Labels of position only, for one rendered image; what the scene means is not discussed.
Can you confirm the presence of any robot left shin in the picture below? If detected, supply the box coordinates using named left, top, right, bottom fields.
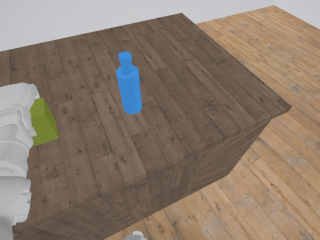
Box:
left=133, top=231, right=144, bottom=237

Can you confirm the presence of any left robot upper arm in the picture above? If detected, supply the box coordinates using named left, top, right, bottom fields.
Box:
left=0, top=176, right=32, bottom=240

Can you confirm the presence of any table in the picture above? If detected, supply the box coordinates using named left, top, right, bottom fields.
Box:
left=0, top=13, right=292, bottom=240

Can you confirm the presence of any robot left hand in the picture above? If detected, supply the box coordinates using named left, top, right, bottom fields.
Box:
left=0, top=82, right=40, bottom=137

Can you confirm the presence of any left robot forearm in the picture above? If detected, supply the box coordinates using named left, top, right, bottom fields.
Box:
left=0, top=104, right=34, bottom=179

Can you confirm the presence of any sponge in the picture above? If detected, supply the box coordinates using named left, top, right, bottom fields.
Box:
left=29, top=97, right=59, bottom=147

